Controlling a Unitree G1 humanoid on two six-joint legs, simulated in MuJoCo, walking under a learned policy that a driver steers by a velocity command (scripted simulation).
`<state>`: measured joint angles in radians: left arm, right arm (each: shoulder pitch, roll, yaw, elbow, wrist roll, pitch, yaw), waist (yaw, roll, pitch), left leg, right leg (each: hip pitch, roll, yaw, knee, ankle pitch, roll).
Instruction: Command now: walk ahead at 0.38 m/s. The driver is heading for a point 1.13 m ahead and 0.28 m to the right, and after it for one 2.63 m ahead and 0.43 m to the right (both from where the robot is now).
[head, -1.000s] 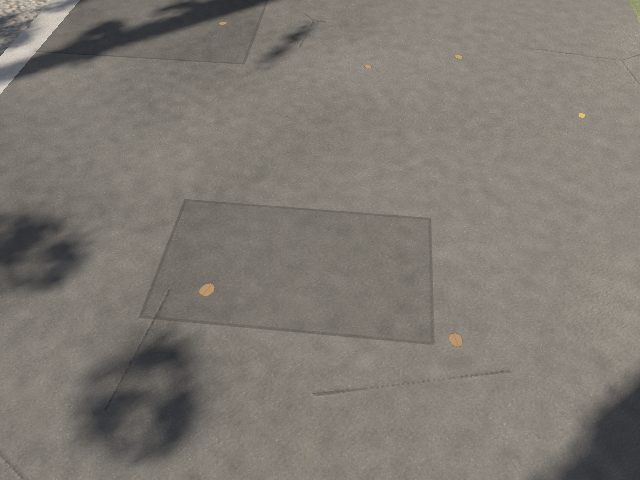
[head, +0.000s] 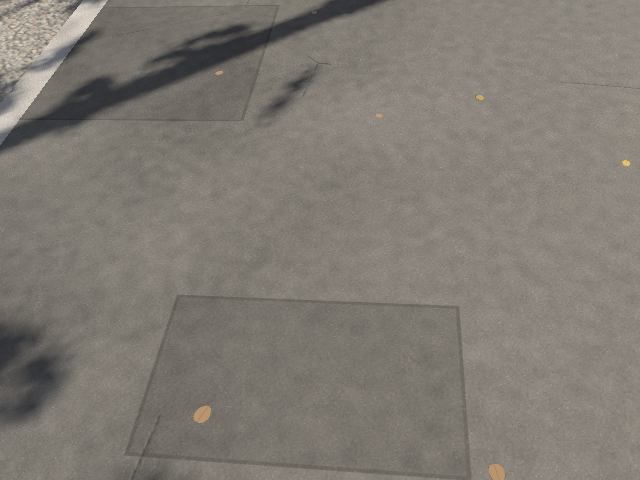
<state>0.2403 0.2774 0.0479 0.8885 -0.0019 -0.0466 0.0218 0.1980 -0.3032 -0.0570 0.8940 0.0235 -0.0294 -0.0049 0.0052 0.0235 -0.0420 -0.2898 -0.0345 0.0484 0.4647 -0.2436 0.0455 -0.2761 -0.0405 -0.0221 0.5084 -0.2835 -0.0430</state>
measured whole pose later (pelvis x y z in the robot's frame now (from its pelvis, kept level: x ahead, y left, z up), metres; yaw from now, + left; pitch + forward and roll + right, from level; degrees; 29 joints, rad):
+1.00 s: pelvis +0.51 +0.02 -0.02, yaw -11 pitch +2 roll +2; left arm 0.05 0.25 0.05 0.73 -0.02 -0.06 -0.06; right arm 0.31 -0.28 -0.06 0.98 0.00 -0.04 -0.02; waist -0.04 -0.01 0.04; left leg 0.08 0.03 0.23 0.47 -0.49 -0.02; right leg -0.53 0.00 -0.06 0.58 -0.07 -0.11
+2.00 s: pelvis +1.02 -0.19 -0.02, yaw -44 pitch +2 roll +2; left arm 0.04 0.26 0.05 0.56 -0.01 -0.04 -0.04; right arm 0.37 -0.31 -0.06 0.92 0.03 -0.05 0.01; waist -0.08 -0.02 0.05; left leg 0.08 0.07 0.20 0.42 -0.46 -0.04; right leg -0.50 -0.02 -0.03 0.55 -0.09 -0.09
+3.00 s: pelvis +1.50 -0.49 -0.01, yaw -11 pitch +3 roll +0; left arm 0.02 0.28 0.05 0.67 0.00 -0.12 -0.02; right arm 0.37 -0.30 -0.08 0.76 0.02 -0.03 -0.02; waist -0.09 -0.03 0.01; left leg -0.06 -0.11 -0.22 0.47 -0.43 0.06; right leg -0.49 0.01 0.06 0.45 -0.01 0.02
